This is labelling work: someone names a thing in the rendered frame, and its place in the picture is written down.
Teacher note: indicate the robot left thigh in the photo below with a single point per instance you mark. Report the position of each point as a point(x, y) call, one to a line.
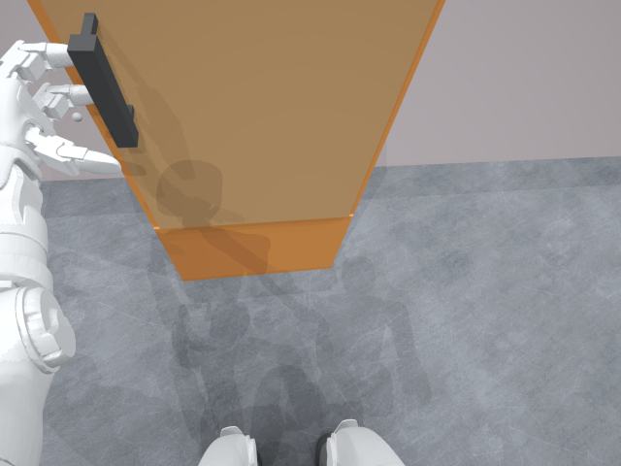
point(231, 450)

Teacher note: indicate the cupboard door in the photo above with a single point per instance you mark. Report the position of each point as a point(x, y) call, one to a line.
point(252, 110)

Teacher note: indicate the left robot upper arm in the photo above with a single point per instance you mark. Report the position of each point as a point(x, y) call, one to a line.
point(35, 339)

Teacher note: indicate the handle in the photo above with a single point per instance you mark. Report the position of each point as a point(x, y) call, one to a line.
point(92, 64)

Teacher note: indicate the right robot shin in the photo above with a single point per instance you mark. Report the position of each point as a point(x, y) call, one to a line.
point(344, 424)

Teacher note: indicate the robot left forearm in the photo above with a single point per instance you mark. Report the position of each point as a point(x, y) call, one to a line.
point(23, 231)

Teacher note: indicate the robot left hand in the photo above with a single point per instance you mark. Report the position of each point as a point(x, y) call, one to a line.
point(19, 112)

